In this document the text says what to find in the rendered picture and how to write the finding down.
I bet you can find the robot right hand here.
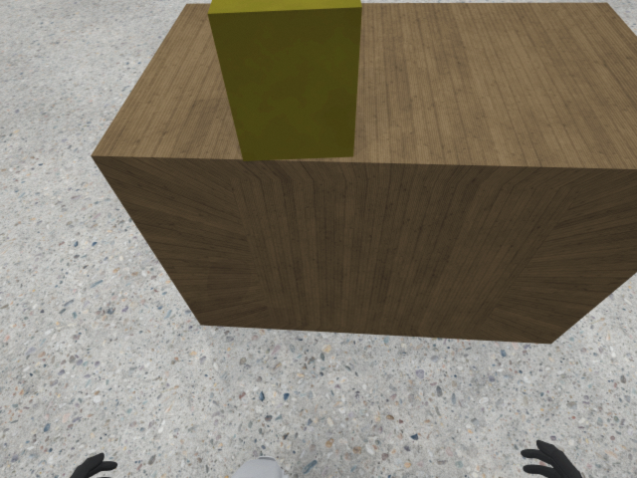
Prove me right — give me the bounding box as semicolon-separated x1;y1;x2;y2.
521;440;582;478

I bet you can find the robot left hand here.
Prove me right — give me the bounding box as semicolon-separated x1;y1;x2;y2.
70;453;117;478

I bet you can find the pedestal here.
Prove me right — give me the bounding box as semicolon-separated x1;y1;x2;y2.
91;3;637;344

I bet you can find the carton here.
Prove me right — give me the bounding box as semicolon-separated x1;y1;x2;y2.
208;0;362;161

